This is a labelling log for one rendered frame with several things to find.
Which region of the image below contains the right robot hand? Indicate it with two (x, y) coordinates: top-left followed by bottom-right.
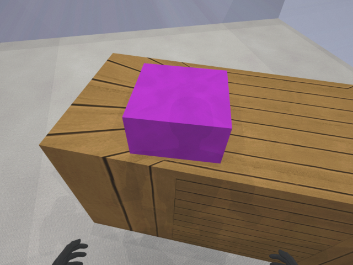
(269, 250), (298, 265)

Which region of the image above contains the left robot hand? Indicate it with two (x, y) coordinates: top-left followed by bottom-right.
(52, 239), (88, 265)

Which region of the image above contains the carton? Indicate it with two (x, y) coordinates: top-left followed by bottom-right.
(122, 63), (232, 163)

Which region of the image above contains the pedestal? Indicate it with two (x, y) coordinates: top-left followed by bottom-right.
(39, 53), (353, 265)

